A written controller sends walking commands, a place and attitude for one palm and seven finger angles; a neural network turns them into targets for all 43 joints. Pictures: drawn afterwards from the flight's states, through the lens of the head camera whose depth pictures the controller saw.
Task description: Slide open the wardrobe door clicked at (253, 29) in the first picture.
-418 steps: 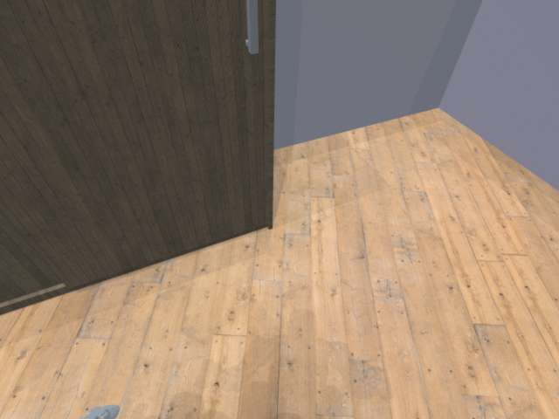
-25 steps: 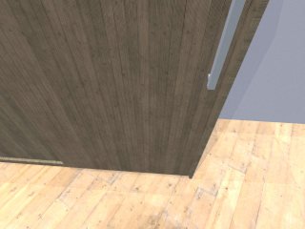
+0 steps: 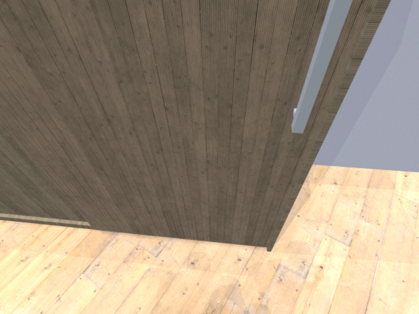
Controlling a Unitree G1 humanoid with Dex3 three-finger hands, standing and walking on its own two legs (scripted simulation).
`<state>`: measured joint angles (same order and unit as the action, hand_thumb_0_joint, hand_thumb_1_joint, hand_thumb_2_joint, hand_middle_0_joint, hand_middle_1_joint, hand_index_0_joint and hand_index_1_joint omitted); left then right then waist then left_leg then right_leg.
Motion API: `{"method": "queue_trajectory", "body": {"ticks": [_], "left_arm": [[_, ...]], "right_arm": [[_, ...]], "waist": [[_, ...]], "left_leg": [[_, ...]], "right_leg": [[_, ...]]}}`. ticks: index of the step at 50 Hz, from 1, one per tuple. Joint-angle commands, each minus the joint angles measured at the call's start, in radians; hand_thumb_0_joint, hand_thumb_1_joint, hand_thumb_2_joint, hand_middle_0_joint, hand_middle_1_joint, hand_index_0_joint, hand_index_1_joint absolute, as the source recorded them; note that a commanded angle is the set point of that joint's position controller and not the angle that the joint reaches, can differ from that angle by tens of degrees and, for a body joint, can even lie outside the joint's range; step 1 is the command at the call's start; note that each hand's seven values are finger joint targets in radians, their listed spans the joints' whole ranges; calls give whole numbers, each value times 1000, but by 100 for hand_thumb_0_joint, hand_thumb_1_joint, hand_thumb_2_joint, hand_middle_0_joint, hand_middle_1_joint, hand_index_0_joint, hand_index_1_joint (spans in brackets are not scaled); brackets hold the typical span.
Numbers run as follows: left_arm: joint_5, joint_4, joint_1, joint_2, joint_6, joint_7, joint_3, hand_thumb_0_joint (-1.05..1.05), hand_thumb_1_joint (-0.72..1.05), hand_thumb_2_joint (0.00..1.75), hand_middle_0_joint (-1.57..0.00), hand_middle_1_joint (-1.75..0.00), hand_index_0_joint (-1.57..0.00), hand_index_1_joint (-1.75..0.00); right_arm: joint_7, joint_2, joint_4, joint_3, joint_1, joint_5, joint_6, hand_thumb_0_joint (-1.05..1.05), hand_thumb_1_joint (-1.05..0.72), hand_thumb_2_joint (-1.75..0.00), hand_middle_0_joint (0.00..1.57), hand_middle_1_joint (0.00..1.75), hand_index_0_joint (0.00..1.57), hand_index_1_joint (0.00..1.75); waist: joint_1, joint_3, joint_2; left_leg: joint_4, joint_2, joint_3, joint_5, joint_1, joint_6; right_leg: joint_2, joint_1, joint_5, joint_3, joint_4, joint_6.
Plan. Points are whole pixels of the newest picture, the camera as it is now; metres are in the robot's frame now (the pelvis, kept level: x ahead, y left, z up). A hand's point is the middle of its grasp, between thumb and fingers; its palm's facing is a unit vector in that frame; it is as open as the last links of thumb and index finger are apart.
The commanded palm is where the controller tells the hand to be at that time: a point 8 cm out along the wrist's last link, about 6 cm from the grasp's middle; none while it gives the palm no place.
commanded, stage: come to a stop and stand still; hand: right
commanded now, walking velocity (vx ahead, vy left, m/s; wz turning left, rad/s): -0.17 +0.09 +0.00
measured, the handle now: (314, 67) +0.49 -0.15 +0.23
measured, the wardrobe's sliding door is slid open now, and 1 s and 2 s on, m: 0.00 0.00 0.00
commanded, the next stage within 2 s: look again from close up in 1.44 s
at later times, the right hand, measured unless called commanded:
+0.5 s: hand out of the picture +0.05 -0.17 -0.18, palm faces +0.11 +0.98 -0.19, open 7.3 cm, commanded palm none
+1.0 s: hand out of the picture -0.06 -0.14 -0.17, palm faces +0.07 +0.98 -0.18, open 7.4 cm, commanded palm none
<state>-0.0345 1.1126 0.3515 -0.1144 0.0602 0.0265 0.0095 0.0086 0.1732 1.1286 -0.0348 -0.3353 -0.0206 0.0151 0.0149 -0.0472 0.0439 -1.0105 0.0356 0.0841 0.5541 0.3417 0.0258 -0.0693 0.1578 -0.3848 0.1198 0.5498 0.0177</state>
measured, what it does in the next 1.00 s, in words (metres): steps on the spot: left foot, then right foot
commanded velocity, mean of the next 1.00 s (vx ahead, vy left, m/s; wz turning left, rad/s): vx -0.04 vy -0.03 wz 0.00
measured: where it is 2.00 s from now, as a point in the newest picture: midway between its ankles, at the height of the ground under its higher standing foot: outside the picture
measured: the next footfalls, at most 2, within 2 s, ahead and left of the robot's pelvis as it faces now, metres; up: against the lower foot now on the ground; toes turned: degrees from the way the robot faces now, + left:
left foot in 0.12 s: +0.09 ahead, +0.12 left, +0.00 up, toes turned +5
right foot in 0.48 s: +0.03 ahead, -0.10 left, +0.00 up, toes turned -7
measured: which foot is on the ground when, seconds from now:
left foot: up 0.00-0.10, down 0.12-0.50, up 0.52-0.74, down 0.76-1.00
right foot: down 0.00-0.14, up 0.16-0.46, down 0.48-1.00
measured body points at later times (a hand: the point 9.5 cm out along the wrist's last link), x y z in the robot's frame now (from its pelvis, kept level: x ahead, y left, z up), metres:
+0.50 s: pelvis +0.00 +0.01 +0.00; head +0.02 -0.01 +0.45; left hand +0.09 +0.24 -0.14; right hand +0.04 -0.23 -0.16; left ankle +0.05 +0.11 -0.73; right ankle -0.01 -0.09 -0.73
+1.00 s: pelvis -0.04 +0.03 +0.01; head -0.05 +0.03 +0.46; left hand -0.02 +0.25 -0.15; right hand -0.06 -0.19 -0.15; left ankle -0.05 +0.13 -0.73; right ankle -0.01 -0.09 -0.73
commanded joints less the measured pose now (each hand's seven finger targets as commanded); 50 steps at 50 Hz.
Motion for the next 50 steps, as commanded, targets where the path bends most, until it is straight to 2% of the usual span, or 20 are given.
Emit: {"method": "queue_trajectory", "body": {"ticks": [1, 4, 5, 6, 7, 10, 13, 19, 22, 23, 24, 25, 26, 29, 34, 37, 39, 40, 42, 50], "left_arm": [[2, -14, 42, -171, -10, 26, -35, 0, 90, 90, -20, -30, -20, -30], [19, -17, 11, -178, -18, 25, -43, 0, 90, 90, -20, -30, -20, -30], [25, -16, 33, -155, -18, 20, -44, 0, 90, 90, -20, -30, -20, -30], [31, -18, 71, -109, -23, 14, -40, 0, 90, 90, -20, -30, -20, -30], [35, -17, 104, -77, -36, 13, -40, 0, 90, 90, -20, -30, -20, -30], [34, -20, 46, -54, -62, 20, -46, 0, 90, 90, -20, -30, -20, -30], [34, -25, 15, -43, -69, 13, -49, 0, 90, 90, -20, -30, -20, -30], [24, -76, -21, -52, -78, -1, -55, 0, 90, 90, -20, -30, -20, -30], [25, -70, 39, -56, -67, -2, -54, 0, 90, 90, -20, -30, -20, -30], [23, -71, 49, -99, -59, 0, -58, 0, 90, 90, -20, -30, -20, -30], [12, -98, 16, -166, -52, 2, -68, 0, 90, 90, -20, -30, -20, -30], [6, -132, -48, -195, -57, 4, -67, 0, 90, 90, -20, -30, -20, -30], [3, -148, -121, -181, -55, 6, -58, 0, 90, 90, -20, -30, -20, -30], [8, -170, -185, -156, -48, 15, -48, 0, 90, 90, -20, -30, -20, -30], [9, -148, -105, -179, -45, 12, -61, 0, 90, 90, -20, -30, -20, -30], [22, -128, -92, -173, -42, 9, -60, 0, 90, 90, -20, -30, -20, -30], [32, -129, -86, -133, -39, 3, -50, 0, 90, 90, -20, -30, -20, -30], [31, -124, -89, -131, -37, -1, -48, 0, 90, 90, -20, -30, -20, -30], [24, -98, -82, -128, -46, 0, -50, 0, 90, 90, -20, -30, -20, -30], [19, -30, -48, -108, -60, -4, -25, 0, 90, 90, -20, -30, -20, -30]], "right_arm": [[1, -14, -104, -4, 43, 10, -26, 0, -90, -90, 20, 30, 20, 30], [5, 19, -65, -13, -68, 7, -34, 0, -90, -90, 20, 30, 20, 30], [13, 67, -58, -20, -99, 5, -44, 0, -90, -90, 20, 30, 20, 30], [22, 127, -59, -29, -94, 2, -53, 0, -90, -90, 20, 30, 20, 30], [26, 162, -72, -32, -68, 6, -53, 0, -90, -90, 20, 30, 20, 30], [39, 132, -85, -26, -25, -2, -48, 0, -90, -90, 20, 30, 20, 30], [50, 141, -110, -34, 22, -8, -35, 0, -90, -90, 20, 30, 20, 30], [44, 162, -156, -47, 74, -15, -17, 0, -90, -90, 20, 30, 20, 30], [38, 149, -168, -42, 116, -5, -7, 0, -90, -90, 20, 30, 20, 30], [36, 112, -181, -36, 116, 0, 1, 0, -90, -90, 20, 30, 20, 30], [30, 60, -198, -26, 101, 6, 9, 0, -90, -90, 20, 30, 20, 30], [31, 55, -203, -22, 119, 4, 13, 0, -90, -90, 20, 30, 20, 30], [30, 65, -191, -24, 115, 0, 17, 0, -90, -90, 20, 30, 20, 30], [23, 51, -146, -22, 47, -10, 26, 0, -90, -90, 20, 30, 20, 30], [20, 24, -136, -1, 42, -7, 3, 0, -90, -90, 20, 30, 20, 30], [24, 52, -105, 1, -18, -5, -20, 0, -90, -90, 20, 30, 20, 30], [29, 99, -91, 1, -18, -3, -35, 0, -90, -90, 20, 30, 20, 30], [28, 105, -89, 6, -12, 0, -36, 0, -90, -90, 20, 30, 20, 30], [28, 81, -80, 10, 1, 1, -41, 0, -90, -90, 20, 30, 20, 30], [25, 71, -51, 24, -17, 9, -27, 0, -90, -90, 20, 30, 20, 30]], "waist": [[-20, -63, -210], [-71, 28, -121], [-76, 65, -41], [-59, 113, 104], [-38, 121, 164], [-57, 84, 211], [-49, 79, 83], [-36, 84, 94], [13, 91, 91], [17, 78, -8], [1, 45, -245], [-6, -1, -296], [-25, 0, -240], [-60, -34, -227], [-24, 19, -132], [-39, 75, -93], [-14, 95, 34], [-8, 92, -1], [-4, 89, 99], [-14, -86, -29]], "left_leg": [[176, 44, -18, -95, 35, -12], [512, 15, 23, -464, -185, -33], [564, 58, -28, -603, -265, -33], [538, 201, -190, -837, -334, 23], [568, 320, -247, -1047, -300, 103], [570, 331, -240, -1243, -233, 180], [568, 317, -201, -1173, -216, 195], [615, 271, -198, -814, -125, 176], [570, 209, -155, -538, -8, 103], [503, 149, -112, -407, 47, 58], [402, 40, -40, -188, 106, -6], [272, 4, -23, -39, 71, -28], [181, 17, -68, -46, 5, -23], [96, 16, -96, -140, 5, -27], [353, 26, -52, -121, -9, -52], [642, 32, -75, -352, -134, -51], [644, 131, -183, -573, -175, -5], [630, 148, -169, -596, -153, 3], [636, 114, -156, -548, -135, 5], [740, 84, -166, -162, -10, 7]], "right_leg": [[-207, 53, 706, -161, -207, -166], [-126, 71, 557, -87, -87, -86], [-87, 91, 408, -74, -42, -51], [-34, 162, 162, -48, 29, -16], [16, 159, -63, -34, 81, 2], [7, 203, -221, -84, 357, 0], [23, 231, -178, -90, 397, 2], [49, 162, -56, -53, 210, 14], [47, -39, 149, -33, -85, 6], [-7, -91, 193, -83, -170, -9], [-177, -27, 292, -304, -264, -79], [-269, 103, 366, -372, -322, -168], [-259, 180, 329, -329, -332, -198], [-178, 212, 279, -231, -319, -175], [-171, 17, 376, -223, -266, -184], [-110, -19, 429, -180, -156, -121], [-38, 14, 344, -118, -118, -53], [-26, -6, 319, -112, -136, -44], [-33, -26, 302, -101, -127, -36], [-28, 28, 139, -116, -200, -28]]}}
